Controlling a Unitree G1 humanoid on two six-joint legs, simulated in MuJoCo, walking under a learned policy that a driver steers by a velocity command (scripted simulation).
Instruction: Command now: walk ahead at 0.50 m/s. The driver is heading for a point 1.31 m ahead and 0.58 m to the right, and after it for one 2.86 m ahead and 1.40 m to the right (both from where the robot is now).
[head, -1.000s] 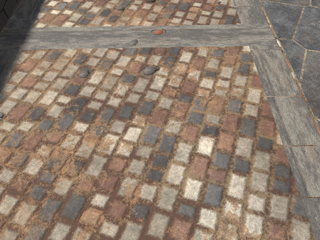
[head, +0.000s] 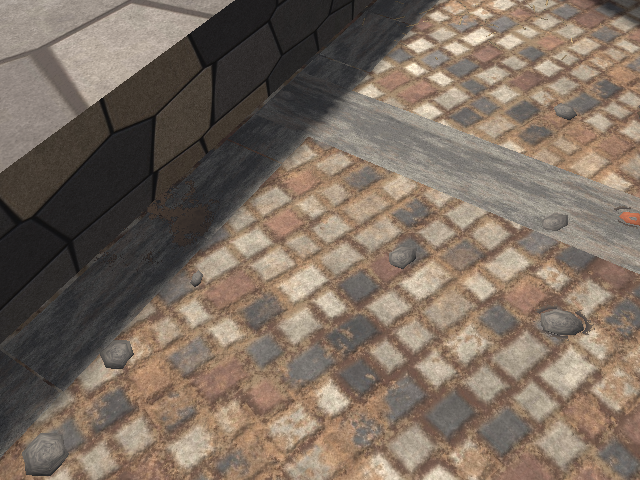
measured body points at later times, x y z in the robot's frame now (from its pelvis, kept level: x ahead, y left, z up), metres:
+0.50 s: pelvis +0.19 +0.04 +0.00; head +0.23 +0.03 +0.44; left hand +0.40 +0.28 -0.11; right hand +0.25 -0.27 -0.11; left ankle +0.22 +0.15 -0.75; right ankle +0.24 -0.11 -0.70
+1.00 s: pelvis +0.24 +0.01 -0.01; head +0.27 -0.02 +0.44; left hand +0.53 +0.17 -0.09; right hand +0.23 -0.32 -0.12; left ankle +0.33 +0.13 -0.73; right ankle +0.23 -0.10 -0.75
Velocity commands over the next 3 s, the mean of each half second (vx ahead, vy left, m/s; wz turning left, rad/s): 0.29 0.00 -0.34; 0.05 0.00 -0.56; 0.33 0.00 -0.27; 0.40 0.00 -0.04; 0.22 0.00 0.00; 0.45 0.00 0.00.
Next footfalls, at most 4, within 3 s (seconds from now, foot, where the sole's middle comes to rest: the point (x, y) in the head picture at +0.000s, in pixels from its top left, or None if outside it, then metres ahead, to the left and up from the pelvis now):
0.16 left None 0.26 0.15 -0.78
0.60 right None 0.27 -0.12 -0.78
1.06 left None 0.36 0.09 -0.78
1.48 right None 0.33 -0.24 -0.78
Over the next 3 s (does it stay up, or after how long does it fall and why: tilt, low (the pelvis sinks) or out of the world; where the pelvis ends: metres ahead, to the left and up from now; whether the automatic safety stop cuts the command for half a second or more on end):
stays up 0.84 -0.41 0.00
